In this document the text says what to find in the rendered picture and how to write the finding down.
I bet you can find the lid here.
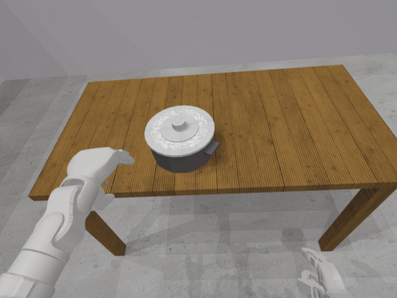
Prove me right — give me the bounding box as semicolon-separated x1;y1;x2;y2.
145;106;215;157

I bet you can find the knob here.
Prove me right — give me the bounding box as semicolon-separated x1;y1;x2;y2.
171;116;185;130

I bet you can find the table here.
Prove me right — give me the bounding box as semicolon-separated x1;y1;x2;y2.
28;65;397;256

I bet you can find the robot left hand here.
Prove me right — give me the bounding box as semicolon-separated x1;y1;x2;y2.
67;147;135;211

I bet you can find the pot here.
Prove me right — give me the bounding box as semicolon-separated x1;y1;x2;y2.
145;126;220;173

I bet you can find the robot left forearm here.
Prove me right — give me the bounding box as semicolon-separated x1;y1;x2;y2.
0;174;99;298

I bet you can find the robot right hand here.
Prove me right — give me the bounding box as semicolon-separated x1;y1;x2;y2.
298;247;347;298

